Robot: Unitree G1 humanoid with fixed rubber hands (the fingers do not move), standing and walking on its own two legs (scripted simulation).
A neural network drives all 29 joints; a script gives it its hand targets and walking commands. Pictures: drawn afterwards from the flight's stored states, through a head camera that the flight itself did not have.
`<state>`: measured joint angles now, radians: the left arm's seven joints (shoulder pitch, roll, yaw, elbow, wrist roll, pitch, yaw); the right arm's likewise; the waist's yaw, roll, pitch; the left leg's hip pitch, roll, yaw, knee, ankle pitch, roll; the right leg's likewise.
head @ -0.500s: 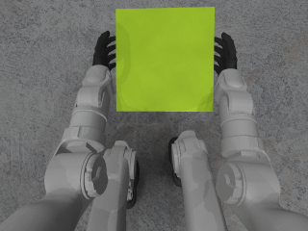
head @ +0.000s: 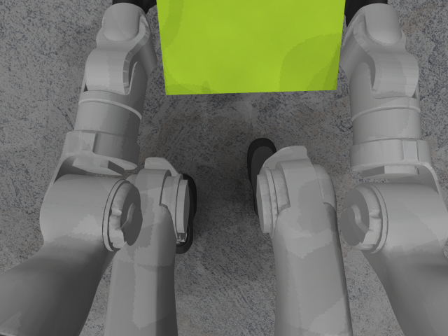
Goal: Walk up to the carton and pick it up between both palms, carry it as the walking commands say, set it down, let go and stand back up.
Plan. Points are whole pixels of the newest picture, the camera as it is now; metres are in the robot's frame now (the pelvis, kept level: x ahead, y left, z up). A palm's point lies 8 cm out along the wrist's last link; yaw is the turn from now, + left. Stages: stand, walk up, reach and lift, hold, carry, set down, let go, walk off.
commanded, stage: set down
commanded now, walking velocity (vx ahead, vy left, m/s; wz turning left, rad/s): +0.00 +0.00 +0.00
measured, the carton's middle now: (246, 13) +0.53 -0.08 -0.23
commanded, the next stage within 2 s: none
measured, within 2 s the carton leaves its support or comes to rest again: neither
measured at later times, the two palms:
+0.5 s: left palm (150, 7) +0.55 +0.06 -0.23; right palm out of the picture +0.53 -0.23 -0.20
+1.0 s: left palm (146, 8) +0.55 +0.07 -0.23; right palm out of the picture +0.54 -0.23 -0.20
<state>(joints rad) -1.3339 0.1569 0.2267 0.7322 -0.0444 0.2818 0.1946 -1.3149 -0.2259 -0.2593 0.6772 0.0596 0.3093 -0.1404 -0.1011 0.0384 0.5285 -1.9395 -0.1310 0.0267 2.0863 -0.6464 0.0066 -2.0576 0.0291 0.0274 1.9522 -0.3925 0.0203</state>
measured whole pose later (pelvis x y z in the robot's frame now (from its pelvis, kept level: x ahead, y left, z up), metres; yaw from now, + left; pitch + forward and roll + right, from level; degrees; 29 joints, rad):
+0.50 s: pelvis +0.01 +0.00 -0.04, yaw +0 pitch +30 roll +0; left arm -1.44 0.20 0.14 0.92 -0.07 0.27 0.21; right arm -1.44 -0.29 -0.24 0.89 0.07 0.28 -0.11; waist -0.12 0.02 0.52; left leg -2.06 -0.14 0.03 2.23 -0.69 0.01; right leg -2.18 0.02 0.02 2.09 -0.42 0.02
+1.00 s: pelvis +0.01 +0.00 -0.05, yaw +1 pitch +29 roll +0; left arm -1.47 0.20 0.15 0.98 -0.08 0.22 0.19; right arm -1.48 -0.31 -0.27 0.99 0.08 0.23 -0.09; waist -0.12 0.01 0.52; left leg -2.09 -0.16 0.03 2.25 -0.67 0.00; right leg -2.20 0.01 0.01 2.11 -0.41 0.02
